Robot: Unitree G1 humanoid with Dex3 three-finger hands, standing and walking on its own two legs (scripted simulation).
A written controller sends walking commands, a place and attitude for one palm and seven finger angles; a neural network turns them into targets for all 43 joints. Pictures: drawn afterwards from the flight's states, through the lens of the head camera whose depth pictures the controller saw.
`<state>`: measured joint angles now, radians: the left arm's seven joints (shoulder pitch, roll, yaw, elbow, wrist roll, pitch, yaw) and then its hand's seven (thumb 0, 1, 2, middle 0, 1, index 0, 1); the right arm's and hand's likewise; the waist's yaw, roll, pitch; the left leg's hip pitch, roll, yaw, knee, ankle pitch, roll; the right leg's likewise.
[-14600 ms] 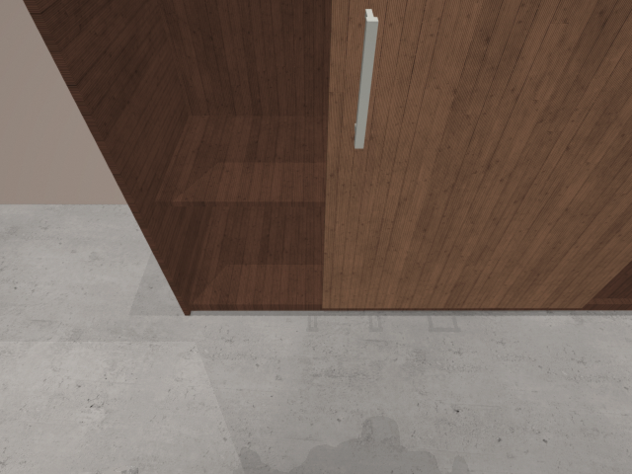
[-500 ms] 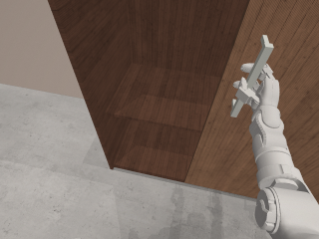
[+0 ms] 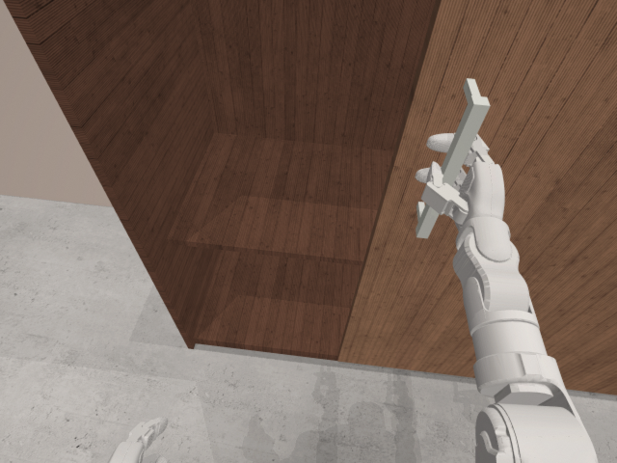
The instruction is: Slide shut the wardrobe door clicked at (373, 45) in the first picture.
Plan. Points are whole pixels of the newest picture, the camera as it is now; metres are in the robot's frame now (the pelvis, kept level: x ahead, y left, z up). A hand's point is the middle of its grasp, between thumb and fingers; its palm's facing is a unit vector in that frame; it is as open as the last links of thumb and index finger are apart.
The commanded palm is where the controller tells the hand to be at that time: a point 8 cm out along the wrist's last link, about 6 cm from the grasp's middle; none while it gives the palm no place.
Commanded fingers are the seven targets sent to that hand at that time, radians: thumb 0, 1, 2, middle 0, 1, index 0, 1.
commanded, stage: tug the door sideways, standing still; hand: right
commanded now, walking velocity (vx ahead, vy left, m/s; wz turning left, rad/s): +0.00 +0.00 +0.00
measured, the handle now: (443, 168) +0.49 -0.13 +0.14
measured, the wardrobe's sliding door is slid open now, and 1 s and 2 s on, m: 0.48 0.47 0.27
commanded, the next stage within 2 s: step sideways, sliding the door along in 0.42 s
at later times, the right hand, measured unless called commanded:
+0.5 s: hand (422, 188) +0.43 -0.09 +0.15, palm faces +0.10 +0.99 -0.03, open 5.6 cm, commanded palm +0.41 -0.09 +0.15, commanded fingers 0.00 -0.90 -0.90 0.45 1.40 0.45 1.40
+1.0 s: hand (418, 189) +0.43 -0.09 +0.14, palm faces +0.11 +0.99 -0.12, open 5.7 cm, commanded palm +0.41 -0.08 +0.15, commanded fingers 0.00 -0.90 -0.90 0.45 1.40 0.45 1.40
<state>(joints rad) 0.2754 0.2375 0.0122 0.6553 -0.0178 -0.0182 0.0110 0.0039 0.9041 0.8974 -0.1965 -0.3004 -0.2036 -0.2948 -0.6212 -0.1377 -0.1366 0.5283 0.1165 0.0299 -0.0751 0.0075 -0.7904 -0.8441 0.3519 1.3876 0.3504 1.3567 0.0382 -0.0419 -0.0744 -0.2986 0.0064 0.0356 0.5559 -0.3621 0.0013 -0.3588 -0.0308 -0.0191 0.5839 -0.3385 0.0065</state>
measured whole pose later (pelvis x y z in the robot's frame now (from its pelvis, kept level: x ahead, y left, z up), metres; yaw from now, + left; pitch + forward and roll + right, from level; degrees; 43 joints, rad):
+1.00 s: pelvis -0.02 +0.04 -0.01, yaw -4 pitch -1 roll -1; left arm 0.22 0.24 0.00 0.73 -0.03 -0.02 0.08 0.01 0.90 0.90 -0.20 -0.30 -0.20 -0.29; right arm -0.88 -0.17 0.00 0.78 0.12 -0.12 -0.11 -0.01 -0.78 -0.85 0.43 1.40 0.26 1.40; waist -0.04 -0.04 0.17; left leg -0.23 -0.03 0.10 0.70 -0.39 0.07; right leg -0.32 -0.04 -0.05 0.71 -0.22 -0.06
